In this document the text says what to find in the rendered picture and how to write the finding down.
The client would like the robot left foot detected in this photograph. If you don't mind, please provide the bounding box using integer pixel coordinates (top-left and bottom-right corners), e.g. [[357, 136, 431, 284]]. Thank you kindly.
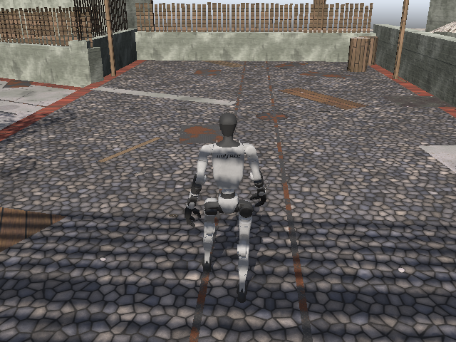
[[202, 258, 211, 273]]

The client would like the robot right upper arm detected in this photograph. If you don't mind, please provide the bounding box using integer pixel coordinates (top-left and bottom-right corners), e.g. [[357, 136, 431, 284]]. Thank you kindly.
[[242, 143, 261, 181]]

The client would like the robot right foot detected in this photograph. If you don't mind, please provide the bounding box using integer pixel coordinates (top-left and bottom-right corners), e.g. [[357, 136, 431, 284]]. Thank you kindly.
[[237, 284, 247, 303]]

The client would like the robot left upper arm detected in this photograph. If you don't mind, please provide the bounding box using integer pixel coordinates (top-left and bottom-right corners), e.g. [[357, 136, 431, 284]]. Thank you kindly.
[[195, 144, 213, 185]]

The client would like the robot foot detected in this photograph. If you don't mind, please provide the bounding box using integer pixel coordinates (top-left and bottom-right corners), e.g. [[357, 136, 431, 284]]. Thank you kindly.
[[202, 258, 211, 273], [237, 284, 247, 303]]

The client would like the left robot forearm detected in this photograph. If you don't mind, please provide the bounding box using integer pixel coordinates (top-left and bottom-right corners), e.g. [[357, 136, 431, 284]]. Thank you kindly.
[[186, 174, 202, 209]]

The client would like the robot right hand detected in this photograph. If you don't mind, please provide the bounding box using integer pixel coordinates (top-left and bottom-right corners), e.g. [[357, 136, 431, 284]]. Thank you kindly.
[[250, 193, 266, 207]]

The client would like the right robot forearm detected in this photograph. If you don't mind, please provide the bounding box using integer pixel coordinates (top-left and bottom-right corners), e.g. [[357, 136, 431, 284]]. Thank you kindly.
[[254, 171, 266, 196]]

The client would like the robot left hand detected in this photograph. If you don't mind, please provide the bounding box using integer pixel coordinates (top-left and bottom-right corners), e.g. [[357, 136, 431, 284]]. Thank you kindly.
[[185, 207, 201, 227]]

